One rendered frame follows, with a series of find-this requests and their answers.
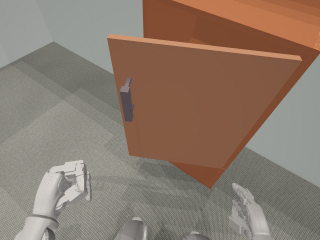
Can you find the cupboard door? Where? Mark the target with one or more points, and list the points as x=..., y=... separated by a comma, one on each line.
x=194, y=103

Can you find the left robot thigh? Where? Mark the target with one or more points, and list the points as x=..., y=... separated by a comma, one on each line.
x=133, y=230

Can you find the robot left shin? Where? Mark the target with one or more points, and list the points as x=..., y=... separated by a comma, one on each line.
x=136, y=218

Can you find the left robot forearm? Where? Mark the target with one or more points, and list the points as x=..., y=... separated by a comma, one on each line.
x=38, y=227

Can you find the right robot hand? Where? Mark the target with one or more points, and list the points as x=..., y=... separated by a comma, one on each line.
x=252, y=221

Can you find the left robot hand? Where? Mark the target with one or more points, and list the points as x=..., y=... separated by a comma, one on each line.
x=76, y=185

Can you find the handle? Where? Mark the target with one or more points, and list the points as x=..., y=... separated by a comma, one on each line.
x=125, y=94

